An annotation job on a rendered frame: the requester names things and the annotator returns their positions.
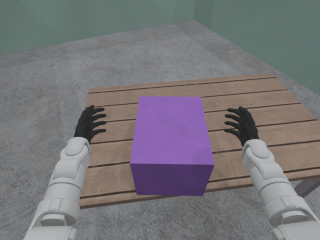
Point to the robot left upper arm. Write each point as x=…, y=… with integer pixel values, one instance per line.
x=53, y=233

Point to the right robot forearm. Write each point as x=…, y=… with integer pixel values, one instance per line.
x=282, y=204

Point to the left robot hand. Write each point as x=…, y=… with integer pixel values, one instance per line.
x=85, y=124

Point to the right robot hand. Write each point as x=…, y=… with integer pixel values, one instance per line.
x=246, y=128

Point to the robot right upper arm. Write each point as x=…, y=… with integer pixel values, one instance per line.
x=306, y=230

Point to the table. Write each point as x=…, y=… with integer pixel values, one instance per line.
x=289, y=130

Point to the carton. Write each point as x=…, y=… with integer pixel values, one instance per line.
x=171, y=151

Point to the left robot forearm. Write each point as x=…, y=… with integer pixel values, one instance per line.
x=60, y=206

